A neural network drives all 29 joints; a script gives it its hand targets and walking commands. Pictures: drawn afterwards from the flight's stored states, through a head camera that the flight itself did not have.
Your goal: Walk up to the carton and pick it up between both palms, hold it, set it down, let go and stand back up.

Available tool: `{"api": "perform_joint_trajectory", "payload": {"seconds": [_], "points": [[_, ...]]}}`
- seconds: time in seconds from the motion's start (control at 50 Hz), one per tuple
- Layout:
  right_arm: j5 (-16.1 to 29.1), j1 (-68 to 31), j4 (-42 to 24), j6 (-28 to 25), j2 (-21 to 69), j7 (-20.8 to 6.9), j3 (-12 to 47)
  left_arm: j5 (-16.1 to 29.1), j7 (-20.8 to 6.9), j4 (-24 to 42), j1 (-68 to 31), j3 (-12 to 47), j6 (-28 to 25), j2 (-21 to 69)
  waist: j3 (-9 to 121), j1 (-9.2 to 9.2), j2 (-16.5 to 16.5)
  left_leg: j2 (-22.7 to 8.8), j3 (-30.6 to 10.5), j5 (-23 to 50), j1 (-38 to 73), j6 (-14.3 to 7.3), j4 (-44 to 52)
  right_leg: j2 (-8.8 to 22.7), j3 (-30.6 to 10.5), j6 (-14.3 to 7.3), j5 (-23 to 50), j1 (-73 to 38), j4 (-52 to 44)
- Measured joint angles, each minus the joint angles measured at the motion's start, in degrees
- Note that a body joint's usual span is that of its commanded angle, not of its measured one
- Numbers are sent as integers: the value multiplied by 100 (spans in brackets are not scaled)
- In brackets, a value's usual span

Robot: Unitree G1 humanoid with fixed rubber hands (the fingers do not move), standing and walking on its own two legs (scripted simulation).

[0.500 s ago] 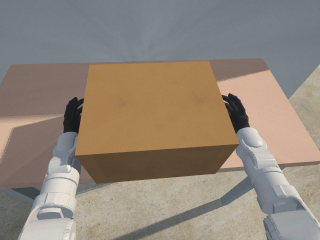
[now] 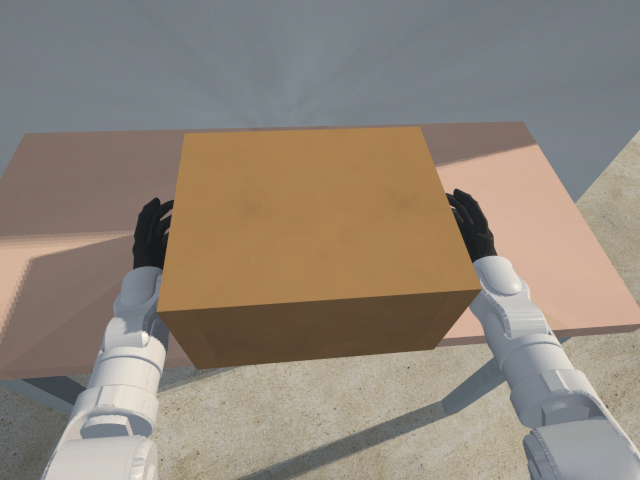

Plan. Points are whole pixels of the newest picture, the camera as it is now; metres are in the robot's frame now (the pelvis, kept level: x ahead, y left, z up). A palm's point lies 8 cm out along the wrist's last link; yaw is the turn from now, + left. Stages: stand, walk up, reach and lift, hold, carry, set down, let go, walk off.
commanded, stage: reach and lift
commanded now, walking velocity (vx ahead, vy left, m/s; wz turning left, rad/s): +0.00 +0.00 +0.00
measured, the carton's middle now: (312, 244) +0.41 +0.02 +0.05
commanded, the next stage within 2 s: none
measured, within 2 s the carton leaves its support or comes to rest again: leaves its support in 0.26 s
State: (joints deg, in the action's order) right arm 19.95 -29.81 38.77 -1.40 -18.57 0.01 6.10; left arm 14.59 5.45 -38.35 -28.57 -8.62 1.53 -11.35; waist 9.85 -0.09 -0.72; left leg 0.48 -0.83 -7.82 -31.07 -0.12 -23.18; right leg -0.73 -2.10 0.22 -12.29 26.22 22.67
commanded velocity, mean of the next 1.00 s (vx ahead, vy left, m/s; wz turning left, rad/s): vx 0.00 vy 0.00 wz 0.00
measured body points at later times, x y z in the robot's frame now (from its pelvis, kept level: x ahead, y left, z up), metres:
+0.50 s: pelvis -0.01 +0.00 +0.00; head +0.01 +0.01 +0.45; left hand +0.37 +0.22 +0.06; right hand +0.39 -0.20 +0.09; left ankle +0.02 +0.11 -0.74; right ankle -0.03 -0.13 -0.74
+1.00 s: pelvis -0.01 +0.00 +0.00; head -0.03 +0.00 +0.45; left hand +0.36 +0.21 +0.08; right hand +0.37 -0.21 +0.11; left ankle +0.02 +0.11 -0.74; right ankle -0.03 -0.13 -0.74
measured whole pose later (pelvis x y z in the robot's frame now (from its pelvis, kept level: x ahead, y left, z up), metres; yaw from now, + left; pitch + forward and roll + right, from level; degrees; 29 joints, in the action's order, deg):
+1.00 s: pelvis -0.01 +0.00 +0.00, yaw +0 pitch +7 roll +0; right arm 14.8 -30.1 43.7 -0.5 -15.7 -1.8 0.1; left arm 14.6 7.9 -45.2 -29.1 -5.8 -1.8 -9.8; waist 10.6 -0.1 -0.6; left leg 0.5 -0.8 -7.5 -21.7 -0.1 -22.2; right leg -0.7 -2.1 0.2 -12.3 17.4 22.7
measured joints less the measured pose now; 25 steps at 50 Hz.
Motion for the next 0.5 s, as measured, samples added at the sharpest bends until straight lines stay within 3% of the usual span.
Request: {"api": "perform_joint_trajectory", "payload": {"seconds": [0.22, 0.5], "points": [[-499, -32, 184, -18, 284, 93, -322, -4, 10, -429, -11, 6, -399, 90, 24, 0, 3, 0, 0, -13, 165, 0, 0, 0, 0, 0, -7, -164, 0], [-514, -32, 300, 7, 283, -24, -439, -4, 183, -664, -5, 265, -570, 89, 112, 0, 11, 0, 0, -6, 445, 0, 0, 0, 0, 0, -4, -444, 0]]}}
